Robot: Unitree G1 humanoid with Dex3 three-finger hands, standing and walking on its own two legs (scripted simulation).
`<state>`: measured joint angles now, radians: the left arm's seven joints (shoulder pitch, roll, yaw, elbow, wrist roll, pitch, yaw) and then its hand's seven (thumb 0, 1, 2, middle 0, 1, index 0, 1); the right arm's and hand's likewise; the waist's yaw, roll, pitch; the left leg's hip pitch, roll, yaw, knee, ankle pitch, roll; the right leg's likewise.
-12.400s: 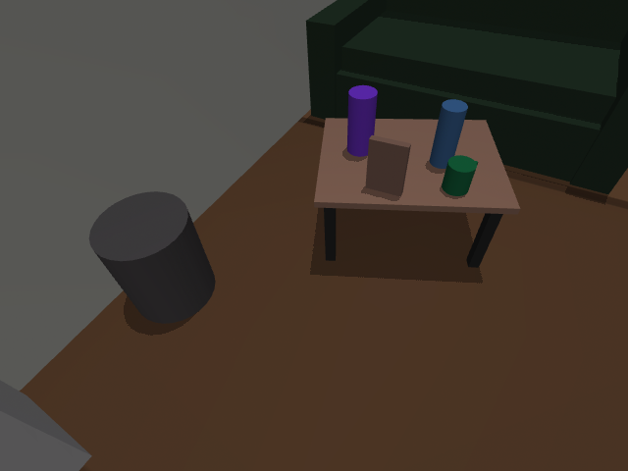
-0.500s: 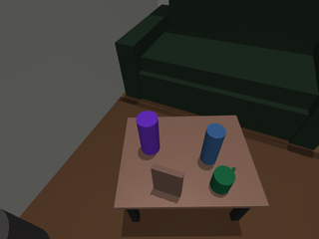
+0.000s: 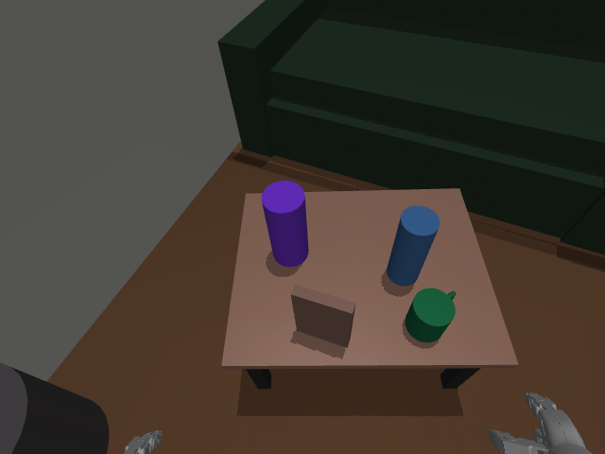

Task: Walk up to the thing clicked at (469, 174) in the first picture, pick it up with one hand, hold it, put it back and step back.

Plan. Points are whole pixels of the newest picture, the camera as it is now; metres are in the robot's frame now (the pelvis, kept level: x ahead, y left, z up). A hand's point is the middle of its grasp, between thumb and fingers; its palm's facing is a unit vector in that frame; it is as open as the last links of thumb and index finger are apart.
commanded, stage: go down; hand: right
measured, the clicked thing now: (433, 311) +0.45 -0.25 -0.36
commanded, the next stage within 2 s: none
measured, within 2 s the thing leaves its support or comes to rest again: neither
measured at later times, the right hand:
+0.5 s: hand (531, 435) +0.18 -0.28 -0.15, palm faces +0.06 +0.94 -0.34, open 17.1 cm
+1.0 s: hand (551, 449) +0.16 -0.30 -0.13, palm faces +0.11 +0.93 -0.35, open 17.3 cm
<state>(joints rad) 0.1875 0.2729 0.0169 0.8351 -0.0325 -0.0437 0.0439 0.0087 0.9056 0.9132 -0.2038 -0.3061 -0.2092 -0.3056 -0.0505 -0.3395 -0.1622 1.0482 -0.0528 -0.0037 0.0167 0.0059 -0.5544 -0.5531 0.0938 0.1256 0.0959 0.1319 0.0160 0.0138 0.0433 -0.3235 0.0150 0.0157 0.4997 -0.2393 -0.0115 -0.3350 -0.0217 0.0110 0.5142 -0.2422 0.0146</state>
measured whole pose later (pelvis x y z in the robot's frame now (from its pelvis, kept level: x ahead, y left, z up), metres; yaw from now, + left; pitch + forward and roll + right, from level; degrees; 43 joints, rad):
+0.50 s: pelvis +0.02 -0.02 -0.02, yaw +0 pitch +8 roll +2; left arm 0.23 0.24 0.00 0.67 -0.01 -0.13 0.09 0.01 0.90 0.90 -0.20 -0.30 -0.20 -0.30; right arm 0.17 -0.35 -0.19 0.56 -0.06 0.26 0.05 -0.01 0.45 -0.08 0.05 0.05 0.05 0.06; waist 0.01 0.00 -0.04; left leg -0.48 0.01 0.02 0.70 -0.37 -0.03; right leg -0.52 -0.02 0.02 0.78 -0.40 0.00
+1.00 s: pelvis +0.02 -0.01 -0.04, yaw -1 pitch +10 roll +3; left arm 0.26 0.24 -0.02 0.60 -0.02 -0.19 0.14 0.01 0.92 0.89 -0.19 -0.29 -0.20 -0.29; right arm 0.33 -0.40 -0.23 0.26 0.00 0.44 0.09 -0.01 0.49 -0.07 0.05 0.05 0.05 0.06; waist 0.02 -0.02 -0.11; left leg -0.58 0.00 0.06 0.84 -0.43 -0.03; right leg -0.64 -0.03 0.06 0.94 -0.47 0.00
